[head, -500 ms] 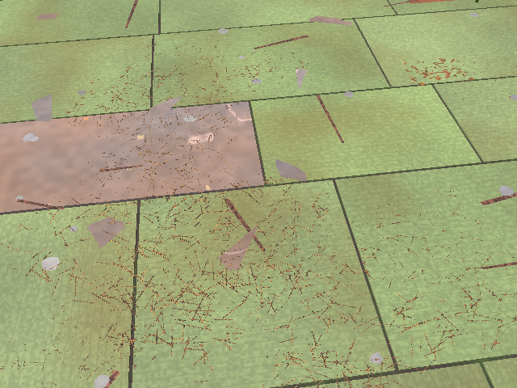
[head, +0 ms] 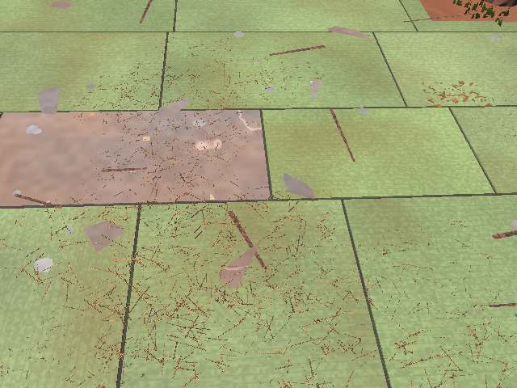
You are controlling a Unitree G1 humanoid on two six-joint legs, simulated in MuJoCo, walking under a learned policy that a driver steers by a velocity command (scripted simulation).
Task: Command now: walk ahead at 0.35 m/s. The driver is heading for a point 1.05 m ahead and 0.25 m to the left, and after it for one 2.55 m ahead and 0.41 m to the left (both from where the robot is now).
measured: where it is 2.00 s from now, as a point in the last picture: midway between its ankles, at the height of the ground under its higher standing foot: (240, 223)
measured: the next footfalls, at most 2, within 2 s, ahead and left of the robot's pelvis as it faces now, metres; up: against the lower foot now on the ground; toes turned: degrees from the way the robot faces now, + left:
left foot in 0.06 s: +0.09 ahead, +0.11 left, +0.00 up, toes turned +4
right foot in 0.54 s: +0.44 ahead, -0.04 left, +0.00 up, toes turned -5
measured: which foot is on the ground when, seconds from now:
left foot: up 0.00-0.04, down 0.06-0.56, up 0.58-1.00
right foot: down 0.00-0.08, up 0.10-0.52, down 0.54-1.00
